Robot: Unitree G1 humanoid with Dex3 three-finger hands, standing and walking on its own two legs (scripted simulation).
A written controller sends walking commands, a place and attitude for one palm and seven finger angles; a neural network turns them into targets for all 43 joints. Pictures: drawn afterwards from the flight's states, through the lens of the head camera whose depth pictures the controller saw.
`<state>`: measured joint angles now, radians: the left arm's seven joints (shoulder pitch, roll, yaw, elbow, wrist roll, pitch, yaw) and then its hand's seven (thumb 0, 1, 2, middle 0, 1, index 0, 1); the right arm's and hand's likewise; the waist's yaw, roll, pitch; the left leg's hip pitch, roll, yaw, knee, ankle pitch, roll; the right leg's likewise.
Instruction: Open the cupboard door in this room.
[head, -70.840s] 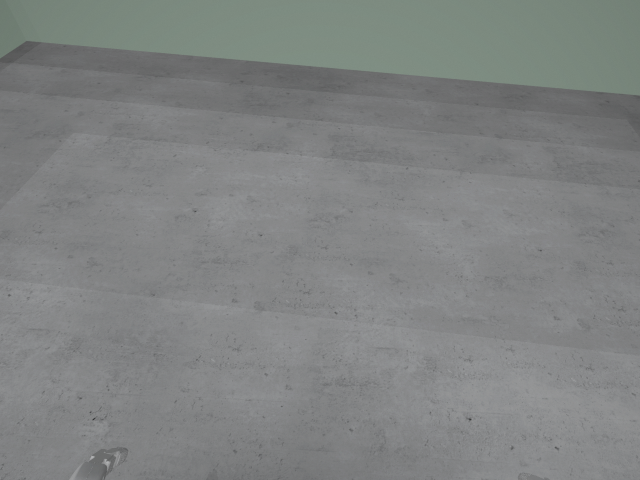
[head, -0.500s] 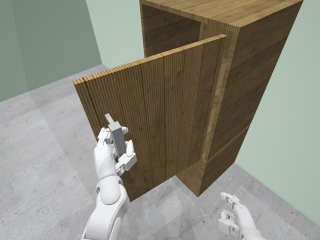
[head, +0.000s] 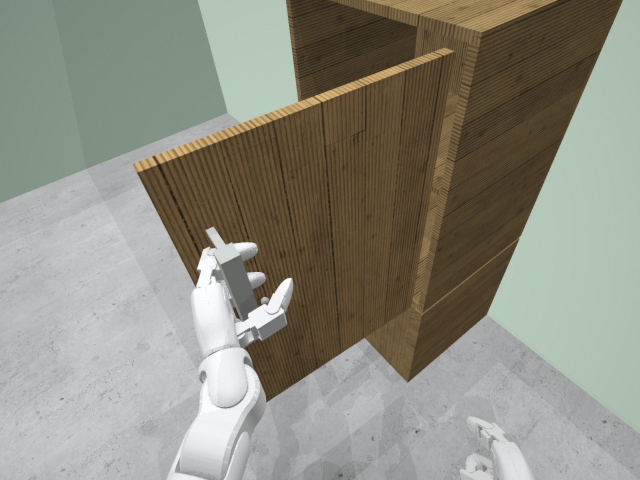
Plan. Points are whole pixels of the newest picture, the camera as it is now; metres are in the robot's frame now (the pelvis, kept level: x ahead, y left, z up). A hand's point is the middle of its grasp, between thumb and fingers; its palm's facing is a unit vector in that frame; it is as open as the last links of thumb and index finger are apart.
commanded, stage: open thumb and fingers to let go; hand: left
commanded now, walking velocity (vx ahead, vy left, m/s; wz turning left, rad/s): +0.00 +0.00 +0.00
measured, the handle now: (233, 280) +0.33 +0.13 +0.10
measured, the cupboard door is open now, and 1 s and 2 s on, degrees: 86 88 86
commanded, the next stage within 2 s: slide the hand sideways off the handle in 0.50 s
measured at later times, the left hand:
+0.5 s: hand (259, 302) +0.30 +0.09 +0.10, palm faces +0.29 -0.96 +0.00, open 14.2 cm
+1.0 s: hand (248, 332) +0.26 +0.09 +0.10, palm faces -0.19 -0.98 +0.04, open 15.9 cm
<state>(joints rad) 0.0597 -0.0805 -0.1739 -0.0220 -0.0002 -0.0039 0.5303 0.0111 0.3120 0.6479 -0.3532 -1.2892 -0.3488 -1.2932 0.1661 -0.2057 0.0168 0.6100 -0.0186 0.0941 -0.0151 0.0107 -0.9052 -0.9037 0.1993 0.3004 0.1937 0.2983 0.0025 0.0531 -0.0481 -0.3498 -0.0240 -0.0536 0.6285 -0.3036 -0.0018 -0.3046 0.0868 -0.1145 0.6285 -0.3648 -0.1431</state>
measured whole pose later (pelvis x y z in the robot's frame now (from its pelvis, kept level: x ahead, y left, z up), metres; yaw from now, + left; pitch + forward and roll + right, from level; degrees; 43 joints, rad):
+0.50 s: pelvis +0.00 +0.02 +0.00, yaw +0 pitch +1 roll +1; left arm 0.06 -0.08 -0.23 -0.03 0.01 0.00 0.50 -0.01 -0.49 0.31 -0.40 -0.82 -0.41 -0.81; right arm 0.14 -0.20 0.02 0.59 -0.02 0.11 -0.02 0.01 -0.90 -0.90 0.20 0.30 0.19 0.30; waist 0.01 0.05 -0.04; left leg -0.34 -0.04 -0.06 0.63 -0.31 -0.01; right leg -0.30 0.08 -0.10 0.62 -0.36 -0.12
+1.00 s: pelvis -0.01 +0.08 +0.00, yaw -4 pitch +0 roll +0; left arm 0.08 0.02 -0.29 -0.03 -0.07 -0.05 0.14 -0.02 -0.50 0.30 -0.21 -0.37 -0.23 -0.36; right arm 0.20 -0.19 0.07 0.51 0.02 0.06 0.01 0.01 -0.90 -0.90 0.20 0.30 0.19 0.30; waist -0.01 0.03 -0.04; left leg -0.35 -0.07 0.02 0.67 -0.32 0.07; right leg -0.32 0.04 -0.03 0.68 -0.36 -0.05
